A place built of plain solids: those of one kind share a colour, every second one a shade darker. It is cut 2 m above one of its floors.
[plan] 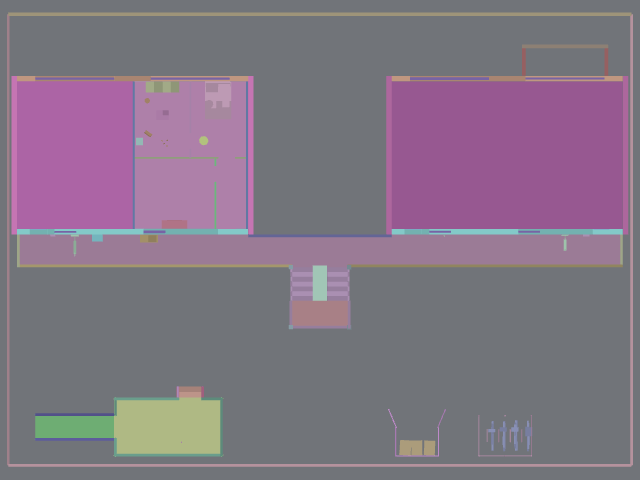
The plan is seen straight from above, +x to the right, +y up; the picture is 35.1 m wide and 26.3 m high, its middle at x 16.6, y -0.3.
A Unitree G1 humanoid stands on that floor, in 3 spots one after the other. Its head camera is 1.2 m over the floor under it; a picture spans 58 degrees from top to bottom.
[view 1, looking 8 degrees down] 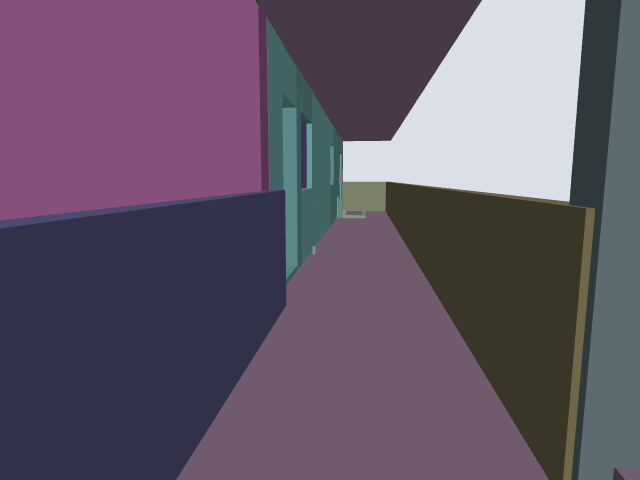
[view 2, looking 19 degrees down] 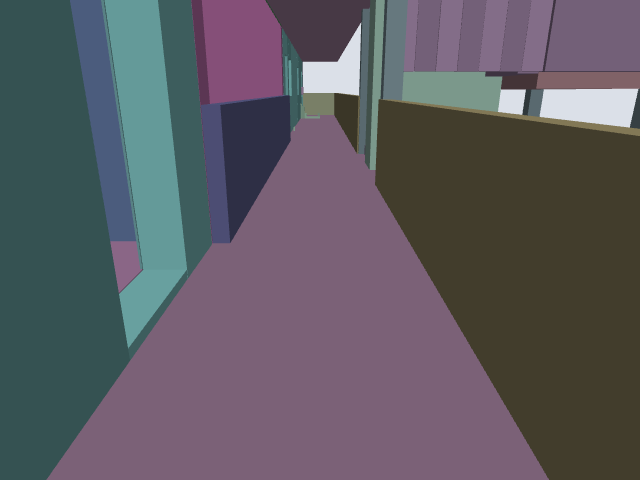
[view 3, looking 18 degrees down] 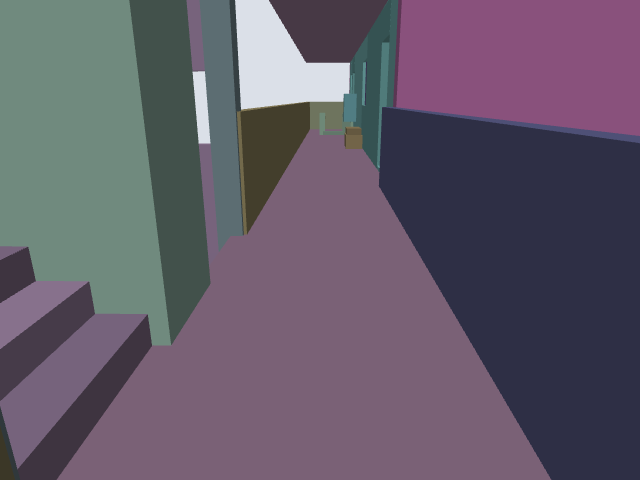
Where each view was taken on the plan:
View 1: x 16.55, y -0.89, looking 6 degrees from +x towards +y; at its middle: face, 8.63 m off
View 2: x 9.27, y -0.90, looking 0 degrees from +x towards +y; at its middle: deck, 3.69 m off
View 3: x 18.92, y -0.90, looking -179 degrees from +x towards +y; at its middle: deck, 3.88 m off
